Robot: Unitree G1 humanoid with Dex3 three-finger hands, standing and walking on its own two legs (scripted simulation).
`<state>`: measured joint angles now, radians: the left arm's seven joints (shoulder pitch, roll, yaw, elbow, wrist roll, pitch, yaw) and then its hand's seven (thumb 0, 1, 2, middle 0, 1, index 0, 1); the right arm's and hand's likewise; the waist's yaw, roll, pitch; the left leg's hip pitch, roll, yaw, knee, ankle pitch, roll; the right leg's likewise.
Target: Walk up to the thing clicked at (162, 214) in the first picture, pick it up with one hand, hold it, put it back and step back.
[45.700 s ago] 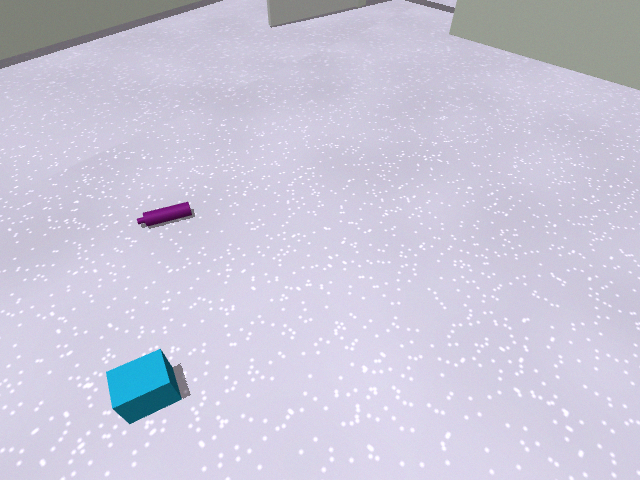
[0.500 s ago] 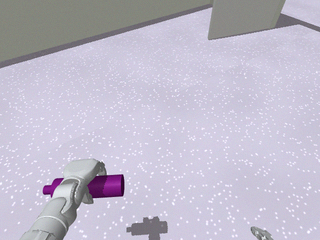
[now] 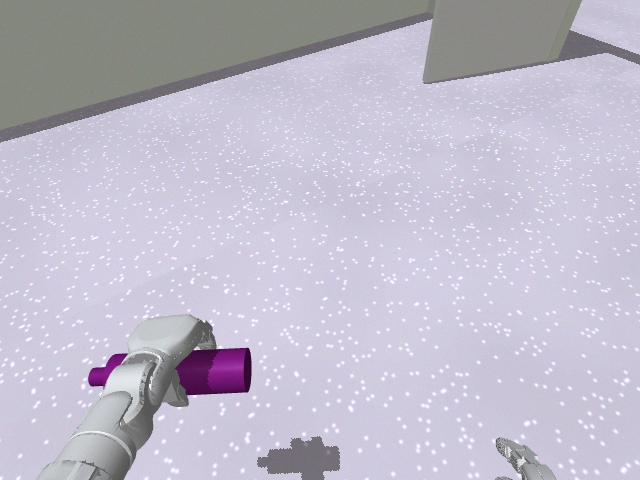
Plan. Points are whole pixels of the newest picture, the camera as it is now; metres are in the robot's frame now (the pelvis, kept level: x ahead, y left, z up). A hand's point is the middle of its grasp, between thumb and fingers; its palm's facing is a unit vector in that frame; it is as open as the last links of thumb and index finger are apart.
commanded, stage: hold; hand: left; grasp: from above
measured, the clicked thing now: (170, 373) +0.30 +0.24 -0.08
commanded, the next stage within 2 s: crouch in 0.42 s
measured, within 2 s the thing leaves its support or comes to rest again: neither
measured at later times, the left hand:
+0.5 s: hand (171, 367) +0.29 +0.23 -0.05, palm faces -0.46 -0.08 -0.88, open 9.1 cm
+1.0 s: hand (182, 396) +0.29 +0.24 -0.14, palm faces -0.49 -0.02 -0.87, open 9.1 cm
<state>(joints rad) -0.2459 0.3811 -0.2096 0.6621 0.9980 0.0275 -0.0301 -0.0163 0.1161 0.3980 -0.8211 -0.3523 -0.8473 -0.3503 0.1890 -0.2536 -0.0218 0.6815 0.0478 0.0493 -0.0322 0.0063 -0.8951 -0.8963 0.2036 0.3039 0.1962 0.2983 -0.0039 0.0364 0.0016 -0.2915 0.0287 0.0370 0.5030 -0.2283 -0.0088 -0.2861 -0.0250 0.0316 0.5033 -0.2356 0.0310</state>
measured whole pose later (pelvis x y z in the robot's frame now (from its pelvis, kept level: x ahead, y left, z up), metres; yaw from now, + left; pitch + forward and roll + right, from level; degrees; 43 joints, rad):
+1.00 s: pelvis -0.01 +0.00 -0.04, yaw +1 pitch +12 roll -1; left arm -0.36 0.38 -0.13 1.01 1.14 -0.10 0.25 -0.02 0.11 0.43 -0.78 -0.43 -0.80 -0.43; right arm 0.22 -0.27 -0.06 0.72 0.00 0.05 0.01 0.00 -0.88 -0.89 0.21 0.30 0.20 0.30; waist -0.05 0.00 -0.06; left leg -0.68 0.04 0.00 0.83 -0.35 -0.02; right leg -0.66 -0.02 0.01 0.81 -0.35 0.03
